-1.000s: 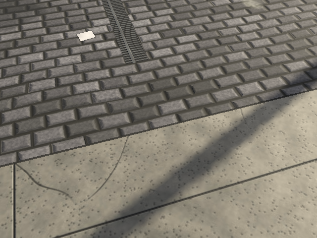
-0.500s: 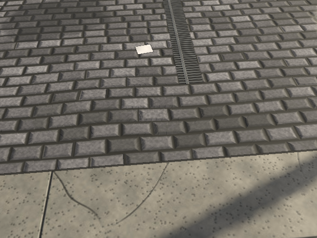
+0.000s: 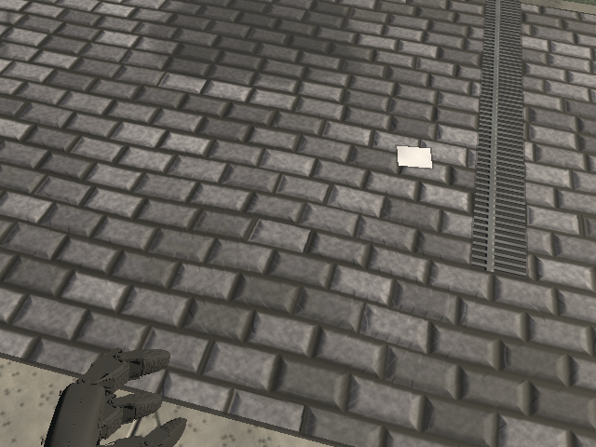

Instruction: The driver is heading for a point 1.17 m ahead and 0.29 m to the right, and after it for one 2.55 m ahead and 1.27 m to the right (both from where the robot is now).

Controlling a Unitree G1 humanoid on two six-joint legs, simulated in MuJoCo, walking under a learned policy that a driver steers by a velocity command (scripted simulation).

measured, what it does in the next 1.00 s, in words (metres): walks ahead, turning right: right foot, then left foot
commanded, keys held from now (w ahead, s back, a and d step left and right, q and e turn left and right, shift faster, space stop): w+shift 0.14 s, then w+e+shift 0.86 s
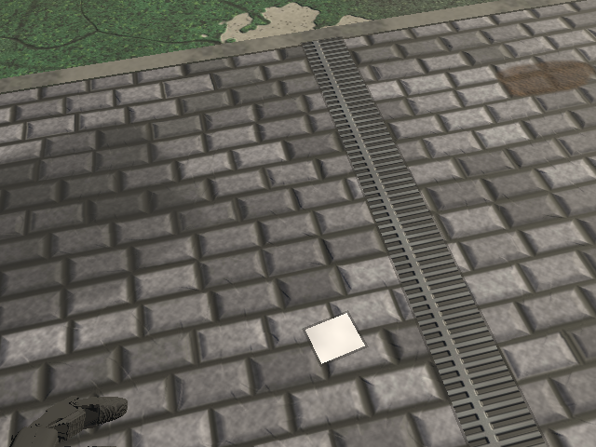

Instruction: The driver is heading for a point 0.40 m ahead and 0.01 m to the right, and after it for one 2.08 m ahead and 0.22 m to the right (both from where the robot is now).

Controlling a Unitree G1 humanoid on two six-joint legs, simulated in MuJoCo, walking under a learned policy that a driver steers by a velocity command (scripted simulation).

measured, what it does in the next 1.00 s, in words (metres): walks ahead, turning right: left foot, then right foot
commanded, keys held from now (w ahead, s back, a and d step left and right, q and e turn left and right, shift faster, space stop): w+e+shift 0.28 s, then w+shift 0.44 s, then w+q+shift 0.28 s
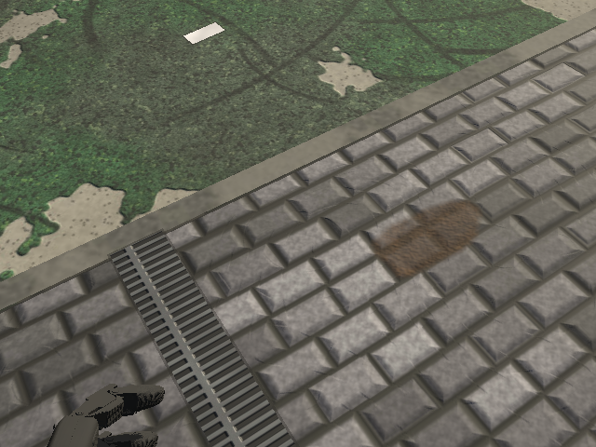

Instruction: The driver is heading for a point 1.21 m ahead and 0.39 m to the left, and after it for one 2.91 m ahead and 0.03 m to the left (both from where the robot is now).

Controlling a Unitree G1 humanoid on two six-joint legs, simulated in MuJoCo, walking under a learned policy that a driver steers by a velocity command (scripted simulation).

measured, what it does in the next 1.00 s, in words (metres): walks ahead, turning left: left foot, then right foot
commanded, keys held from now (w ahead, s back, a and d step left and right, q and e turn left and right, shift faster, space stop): w+q+shift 0.68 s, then w+shift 0.18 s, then w+e+shift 0.14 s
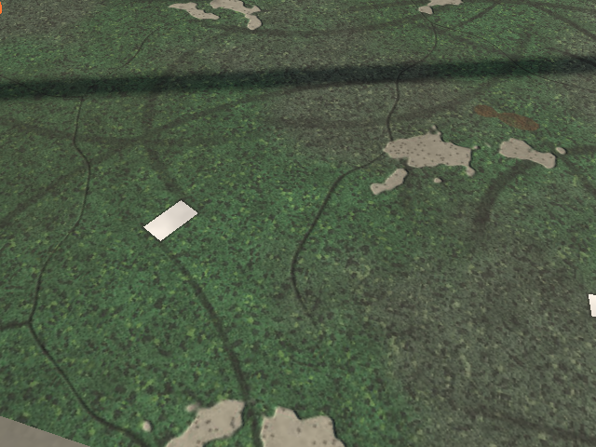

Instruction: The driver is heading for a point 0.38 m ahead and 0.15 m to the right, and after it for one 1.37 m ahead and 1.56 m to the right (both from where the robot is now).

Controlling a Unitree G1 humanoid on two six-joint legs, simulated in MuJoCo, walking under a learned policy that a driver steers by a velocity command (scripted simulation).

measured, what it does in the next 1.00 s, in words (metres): walks ahead, turning right: left foot, then right foot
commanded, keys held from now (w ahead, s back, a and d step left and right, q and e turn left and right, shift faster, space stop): w+e+shift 1.00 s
